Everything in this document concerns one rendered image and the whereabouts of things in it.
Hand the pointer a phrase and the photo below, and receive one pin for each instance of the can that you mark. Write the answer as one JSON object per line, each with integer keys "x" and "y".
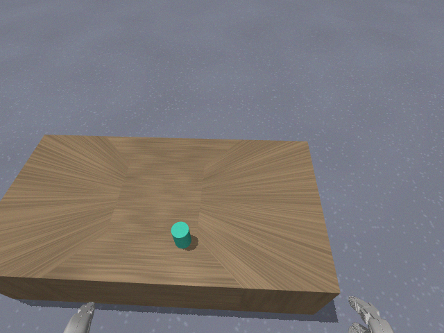
{"x": 181, "y": 234}

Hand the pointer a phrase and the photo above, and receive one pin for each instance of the right robot hand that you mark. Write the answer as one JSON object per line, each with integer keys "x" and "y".
{"x": 370, "y": 315}

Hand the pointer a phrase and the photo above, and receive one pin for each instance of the left robot hand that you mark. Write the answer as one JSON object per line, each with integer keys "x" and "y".
{"x": 81, "y": 321}

